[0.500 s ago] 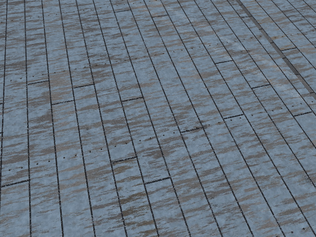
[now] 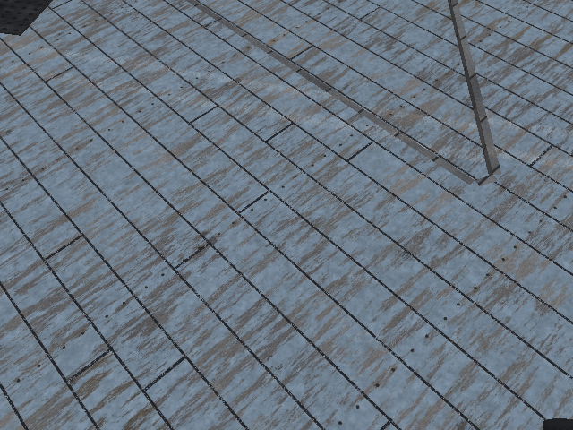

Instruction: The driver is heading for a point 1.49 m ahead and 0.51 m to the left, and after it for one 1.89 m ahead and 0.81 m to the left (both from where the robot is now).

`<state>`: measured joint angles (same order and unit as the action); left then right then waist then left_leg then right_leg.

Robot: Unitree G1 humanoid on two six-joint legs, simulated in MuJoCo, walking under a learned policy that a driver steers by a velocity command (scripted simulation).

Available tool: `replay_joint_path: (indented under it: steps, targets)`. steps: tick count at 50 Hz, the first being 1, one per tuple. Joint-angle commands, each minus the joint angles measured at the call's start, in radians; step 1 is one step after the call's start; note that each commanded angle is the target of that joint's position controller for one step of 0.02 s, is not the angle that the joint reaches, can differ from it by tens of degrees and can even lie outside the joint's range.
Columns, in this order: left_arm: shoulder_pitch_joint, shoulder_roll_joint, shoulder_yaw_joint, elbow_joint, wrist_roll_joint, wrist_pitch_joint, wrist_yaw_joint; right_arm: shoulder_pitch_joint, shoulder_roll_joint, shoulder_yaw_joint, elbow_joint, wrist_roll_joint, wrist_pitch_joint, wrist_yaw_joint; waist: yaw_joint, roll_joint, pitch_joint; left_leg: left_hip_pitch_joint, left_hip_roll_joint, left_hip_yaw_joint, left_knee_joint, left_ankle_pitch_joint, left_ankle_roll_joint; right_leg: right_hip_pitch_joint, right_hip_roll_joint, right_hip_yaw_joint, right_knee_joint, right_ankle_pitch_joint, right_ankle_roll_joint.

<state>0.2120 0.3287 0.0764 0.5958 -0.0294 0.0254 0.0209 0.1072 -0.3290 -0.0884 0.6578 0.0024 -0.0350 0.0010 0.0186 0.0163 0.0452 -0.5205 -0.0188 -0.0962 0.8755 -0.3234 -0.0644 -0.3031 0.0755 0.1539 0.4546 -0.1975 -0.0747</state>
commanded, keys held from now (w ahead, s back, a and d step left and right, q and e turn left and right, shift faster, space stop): w+shift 0.08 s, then w+q+shift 0.92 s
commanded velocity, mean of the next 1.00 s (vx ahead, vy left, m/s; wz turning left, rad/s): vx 0.85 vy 0.00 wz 0.49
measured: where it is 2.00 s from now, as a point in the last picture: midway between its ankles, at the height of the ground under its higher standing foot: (118, 143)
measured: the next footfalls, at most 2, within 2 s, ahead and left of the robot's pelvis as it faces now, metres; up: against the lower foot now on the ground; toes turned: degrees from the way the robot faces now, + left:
left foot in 0.22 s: +0.13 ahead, +0.13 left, +0.00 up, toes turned -6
right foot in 0.60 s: +0.45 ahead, -0.08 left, +0.00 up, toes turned +15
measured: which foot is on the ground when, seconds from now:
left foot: up 0.00-0.20, down 0.22-0.60, up 0.62-1.00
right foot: down 0.00-0.20, up 0.22-0.58, down 0.60-1.00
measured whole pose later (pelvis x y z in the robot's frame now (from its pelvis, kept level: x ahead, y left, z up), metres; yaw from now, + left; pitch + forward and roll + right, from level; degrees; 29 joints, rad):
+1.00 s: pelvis +0.60 +0.11 -0.04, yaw +33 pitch +2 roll -2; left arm 0.54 0.29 0.04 0.89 0.03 -0.09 0.02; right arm -0.10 -0.34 -0.02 0.61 -0.03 -0.01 0.11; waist 0.08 0.03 0.05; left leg -0.75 0.00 0.16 0.79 -0.07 0.15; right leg 0.27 0.01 -0.30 0.24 -0.46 0.05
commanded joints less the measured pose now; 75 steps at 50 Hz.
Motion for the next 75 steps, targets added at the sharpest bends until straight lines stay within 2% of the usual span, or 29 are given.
replay_joint_path:
  steps: [1,5,6,10,11,12,13,15,18,26,29,30,31,32,33,35,39,46,50,52,53,54,55,57,59,63,70,73,75]
  targets:
    - [-0.011,0.177,0.044,-0.061,0.003,-0.032,0.006,-0.042,-0.072,-0.014,-0.068,0.01,-0.04,0.014,0.015,-0.184,-0.105,-0.012,-0.002,0.02,-0.126,0.052,-0.002,0.101,-0.224,0.308,-0.211,-0.389,-0.151]
    - [0.025,0.151,0.022,-0.041,0.01,-0.051,-0.008,-0.049,-0.05,0.003,-0.075,0.018,-0.069,0.022,0.033,-0.204,-0.058,0.082,0.02,0.06,-0.218,0.07,0.015,0.034,-0.238,0.297,-0.191,-0.383,-0.144]
    - [0.031,0.191,0.034,-0.028,0.085,-0.034,-0.048,-0.001,-0.048,0.016,-0.038,-0.063,-0.018,0.035,0.03,-0.251,-0.066,0.13,0.01,0.135,-0.22,0.016,0.026,-0.005,-0.182,0.263,-0.213,-0.46,-0.124]
    - [-0.037,0.105,0.005,-0.044,0.072,-0.043,-0.055,0.231,-0.08,0.013,0.028,-0.037,-0.007,0.025,-0.108,-0.068,-0.037,0.438,0.01,0.148,-0.365,-0.036,0.1,-0.197,-0.148,0.159,-0.003,-0.49,-0.078]
    - [-0.108,0.041,-0.014,-0.071,0.078,-0.052,-0.041,0.392,-0.139,0.004,0.071,-0.05,-0.022,0.023,-0.177,0.157,-0.026,0.502,0.167,-0.154,-0.517,-0.291,0.144,-0.304,-0.057,-0.005,0.361,-0.348,-0.035]
    - [-0.14,0.02,-0.028,-0.151,0.073,-0.067,-0.038,0.371,-0.257,-0.021,0.057,-0.044,-0.024,0.035,-0.133,0.314,0.041,0.546,0.338,-0.712,-0.779,-0.593,0.236,-0.6,0.037,-0.124,0.563,-0.351,0.011]
    - [-0.115,0.052,-0.026,-0.138,0.09,-0.077,-0.04,0.286,-0.227,-0.022,0.033,-0.037,-0.019,0.042,-0.075,0.157,0.056,0.538,0.389,-0.851,-0.795,-0.67,0.304,-0.669,-0.043,-0.055,0.649,-0.239,0.016]
    - [-0.12,0.108,-0.012,-0.095,0.099,-0.087,-0.048,0.258,-0.162,-0.011,0.031,-0.023,-0.023,0.044,-0.059,0.037,0.023,0.494,0.279,-0.576,-0.707,-0.427,0.275,-0.563,-0.101,-0.058,0.628,-0.094,0.055]
    - [-0.139,0.068,-0.029,-0.087,0.102,-0.075,-0.066,0.328,-0.119,0.003,0.087,-0.009,-0.035,0.024,-0.074,0.118,0.013,0.428,0.153,-0.381,-0.733,-0.187,0.27,-0.42,-0.103,-0.108,0.514,-0.044,0.102]
    - [-0.367,0.027,-0.063,-0.146,0.063,-0.087,-0.07,0.427,-0.129,-0.021,0.16,-0.013,-0.02,0.009,-0.147,0.142,0.026,0.447,0.136,-0.378,-0.671,0.129,0.297,-0.287,-0.03,-0.163,0.147,0.001,0.129]
    - [-0.125,0.083,-0.038,-0.077,0.057,-0.102,-0.04,0.316,-0.169,-0.033,0.145,-0.003,-0.032,0.01,0.007,0.11,-0.086,0.269,0.107,-0.322,-0.474,0.558,0.226,0.205,-0.001,-0.159,0.04,0.016,0.081]
    - [0.071,0.147,-0.008,-0.021,0.068,-0.105,-0.017,0.275,-0.177,-0.036,0.132,0.005,-0.045,0.02,0.112,0.034,-0.195,0.141,0.039,-0.255,-0.228,0.596,0.193,0.485,-0.062,-0.118,0.06,-0.012,0.051]
    - [0.304,0.232,0.025,0.004,0.086,-0.104,0.009,0.26,-0.1,-0.015,0.104,0.005,-0.063,0.019,0.21,-0.109,-0.362,-0.008,-0.033,-0.159,0.102,0.275,0.183,0.729,-0.313,0.122,0.014,-0.421,0.018]
    - [0.274,0.296,0.031,0.007,0.103,-0.092,0.012,0.311,0.004,0.016,0.05,0.038,-0.056,0.017,0.13,-0.357,-0.426,-0.217,-0.107,-0.069,0.338,-0.214,0.17,0.761,-0.539,0.629,-0.213,-0.808,-0.035]
    - [0.144,0.203,0.018,-0.004,0.099,-0.085,0.014,0.261,-0.049,0.015,0.069,0.013,-0.032,0.01,0.08,-0.229,-0.24,-0.291,-0.012,-0.037,0.436,-0.088,0.177,0.581,-0.516,0.635,-0.226,-0.764,-0.044]
    - [0.099,0.08,-0.011,0.015,0.091,-0.089,0.004,0.186,-0.063,0.01,0.078,-0.024,-0.012,0.033,0.051,-0.066,-0.075,-0.269,0.07,0.002,0.397,0.029,0.167,0.391,-0.424,0.306,-0.224,-0.419,-0.04]
    - [0.164,0.014,-0.03,0.104,0.058,-0.125,-0.012,0.074,-0.006,0.029,0.029,-0.037,0.033,0.076,0.014,-0.135,0.041,-0.331,0.127,0.03,0.387,0.084,0.149,0.303,-0.347,-0.002,-0.28,-0.039,-0.004]
    - [0.181,0.053,-0.027,0.186,0.059,-0.151,-0.011,-0.201,0.002,0.077,-0.1,-0.032,0.029,0.118,-0.017,-0.05,0.13,-0.165,0.056,0.248,0.001,0.311,0.185,0.198,-0.25,-0.399,-0.35,0.618,0.066]
    - [0.193,0.189,0.003,0.19,0.063,-0.121,0.018,0.024,-0.078,0.056,-0.028,-0.03,0.029,0.096,-0.17,-0.125,-0.069,0.237,-0.089,0.299,-0.094,0.218,0.262,0.303,-0.31,-0.41,0.054,1.356,0.085]
    - [0.104,0.19,0.006,0.157,0.074,-0.096,0.006,0.42,-0.179,-0.004,0.104,-0.026,0.025,0.053,-0.324,-0.067,-0.229,0.742,-0.079,0.15,-0.208,0.166,0.336,0.038,-0.273,-0.379,0.664,0.903,0.064]
    - [0.091,0.082,-0.019,0.132,0.088,-0.104,-0.019,0.356,-0.251,-0.035,0.105,-0.001,0.04,0.024,-0.225,0.166,-0.165,0.841,0.047,-0.061,-0.217,0.146,0.363,-0.268,-0.078,-0.366,1.058,-0.206,0.081]
    - [0.171,0.083,-0.029,0.016,0.059,-0.122,-0.012,0.283,-0.352,-0.051,0.043,-0.041,0.051,0.023,-0.125,0.224,-0.353,1.063,0.263,-0.59,-0.391,0.093,0.568,-0.563,-0.041,-0.175,1.292,-0.315,0.107]
    - [0.071,0.129,-0.032,0.0,0.069,-0.144,-0.013,0.308,-0.302,-0.051,0.029,-0.03,0.055,0.012,-0.172,0.012,-0.337,0.989,0.274,-0.69,-0.55,-0.071,0.544,-0.6,-0.091,-0.064,1.21,-0.206,0.098]
    - [0.053,0.114,-0.043,0.016,0.077,-0.145,-0.012,0.231,-0.206,-0.027,0.061,-0.029,0.029,-0.002,-0.051,-0.118,-0.054,0.613,0.221,-0.547,-0.639,0.011,0.465,-0.514,-0.176,-0.076,0.981,-0.153,0.097]
    - [0.132,0.085,-0.054,0.057,0.106,-0.098,-0.017,0.169,-0.135,0.005,0.058,-0.028,-0.009,-0.013,0.041,-0.133,-0.001,0.368,0.15,-0.37,-0.647,0.157,0.429,-0.359,-0.223,-0.085,0.855,-0.181,0.118]
    - [-0.054,0.007,-0.08,-0.004,0.077,-0.074,-0.044,0.227,-0.102,0.018,0.112,-0.014,-0.07,0.016,-0.003,-0.049,0.094,0.193,0.058,-0.127,-0.745,0.396,0.352,-0.3,-0.263,-0.171,0.502,0.069,0.104]
    - [-0.172,0.028,-0.068,0.01,0.036,-0.092,-0.073,0.334,-0.151,0.018,0.182,-0.024,-0.097,0.0,-0.06,0.02,0.034,0.607,0.121,0.11,-0.776,1.076,0.184,-0.203,-0.079,-0.278,0.129,0.337,-0.038]
    - [0.114,0.124,-0.026,0.108,0.04,-0.08,-0.064,0.267,-0.194,0.005,0.166,-0.071,-0.059,-0.036,0.107,0.121,-0.144,0.685,0.175,0.161,-0.37,1.491,0.132,0.061,0.04,-0.299,0.173,0.137,-0.076]
    - [0.5,0.207,0.023,0.223,0.045,-0.061,-0.037,0.146,-0.158,0.014,0.125,-0.073,-0.046,-0.038,0.295,-0.006,-0.249,0.346,0.065,0.208,0.395,0.962,0.126,0.467,-0.058,-0.134,0.165,-0.079,-0.163]
Keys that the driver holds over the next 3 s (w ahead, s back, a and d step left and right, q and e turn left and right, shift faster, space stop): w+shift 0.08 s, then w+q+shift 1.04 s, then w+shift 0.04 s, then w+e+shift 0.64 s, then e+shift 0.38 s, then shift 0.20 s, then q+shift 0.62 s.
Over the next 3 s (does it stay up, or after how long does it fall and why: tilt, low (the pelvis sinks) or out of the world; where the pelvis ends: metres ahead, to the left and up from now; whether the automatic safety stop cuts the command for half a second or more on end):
stays up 1.64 0.78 0.00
